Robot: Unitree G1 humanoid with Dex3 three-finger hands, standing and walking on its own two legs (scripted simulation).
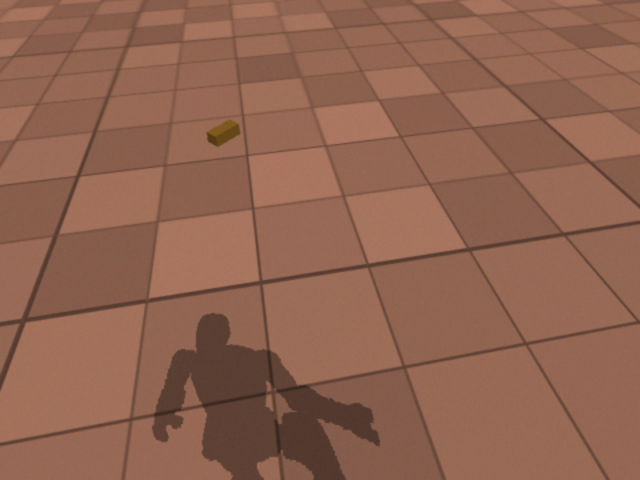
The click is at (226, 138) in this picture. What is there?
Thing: lying carton
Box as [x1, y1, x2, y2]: [207, 119, 239, 146]
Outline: 238,124 229,119 207,131 209,141 218,146 239,133
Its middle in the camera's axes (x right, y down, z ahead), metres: -0.54 -0.59 +2.27
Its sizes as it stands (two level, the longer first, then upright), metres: 0.172 0.078 0.066
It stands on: the floor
